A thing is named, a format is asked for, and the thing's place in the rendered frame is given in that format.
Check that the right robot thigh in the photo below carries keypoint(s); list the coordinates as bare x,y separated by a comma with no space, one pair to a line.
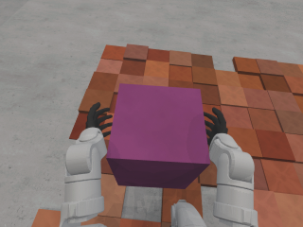
184,214

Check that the carton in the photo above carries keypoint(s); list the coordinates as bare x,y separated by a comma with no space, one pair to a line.
158,136

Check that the right robot forearm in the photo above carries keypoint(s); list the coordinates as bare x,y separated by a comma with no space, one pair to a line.
234,205

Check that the left robot hand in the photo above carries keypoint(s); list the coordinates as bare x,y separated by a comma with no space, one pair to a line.
93,121

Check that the right robot hand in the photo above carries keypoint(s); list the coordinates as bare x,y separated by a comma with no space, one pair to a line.
219,125

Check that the left robot forearm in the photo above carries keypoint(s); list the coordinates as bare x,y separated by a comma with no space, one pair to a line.
82,177

